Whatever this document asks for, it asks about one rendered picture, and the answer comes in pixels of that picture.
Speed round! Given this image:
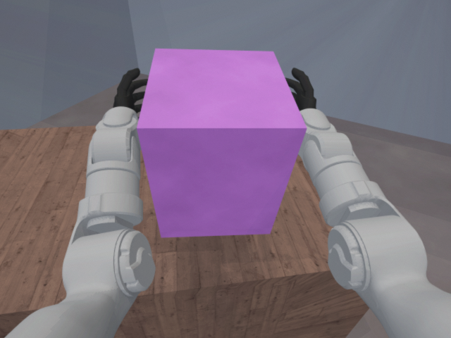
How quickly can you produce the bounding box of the robot right hand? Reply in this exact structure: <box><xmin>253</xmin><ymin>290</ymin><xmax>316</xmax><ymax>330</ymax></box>
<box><xmin>285</xmin><ymin>68</ymin><xmax>316</xmax><ymax>111</ymax></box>

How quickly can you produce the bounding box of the robot right forearm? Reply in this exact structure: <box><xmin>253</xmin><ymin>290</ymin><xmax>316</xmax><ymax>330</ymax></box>
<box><xmin>298</xmin><ymin>108</ymin><xmax>427</xmax><ymax>269</ymax></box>

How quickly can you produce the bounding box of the robot left forearm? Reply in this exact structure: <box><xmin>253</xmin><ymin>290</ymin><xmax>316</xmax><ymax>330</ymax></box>
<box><xmin>62</xmin><ymin>106</ymin><xmax>143</xmax><ymax>289</ymax></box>

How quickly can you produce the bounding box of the robot left upper arm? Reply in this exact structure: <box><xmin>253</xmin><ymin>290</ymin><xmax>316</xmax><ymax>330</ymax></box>
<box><xmin>4</xmin><ymin>229</ymin><xmax>156</xmax><ymax>338</ymax></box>

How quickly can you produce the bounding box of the carton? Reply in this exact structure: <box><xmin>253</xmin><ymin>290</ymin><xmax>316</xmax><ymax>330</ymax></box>
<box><xmin>137</xmin><ymin>49</ymin><xmax>307</xmax><ymax>238</ymax></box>

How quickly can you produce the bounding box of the pedestal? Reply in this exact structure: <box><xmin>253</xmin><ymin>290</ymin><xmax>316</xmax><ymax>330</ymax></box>
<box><xmin>0</xmin><ymin>125</ymin><xmax>369</xmax><ymax>338</ymax></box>

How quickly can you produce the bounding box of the robot right upper arm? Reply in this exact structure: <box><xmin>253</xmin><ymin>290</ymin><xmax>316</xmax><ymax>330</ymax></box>
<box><xmin>328</xmin><ymin>215</ymin><xmax>451</xmax><ymax>338</ymax></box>

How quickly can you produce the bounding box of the robot left hand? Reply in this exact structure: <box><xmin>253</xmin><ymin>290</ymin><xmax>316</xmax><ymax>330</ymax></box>
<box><xmin>113</xmin><ymin>68</ymin><xmax>148</xmax><ymax>118</ymax></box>

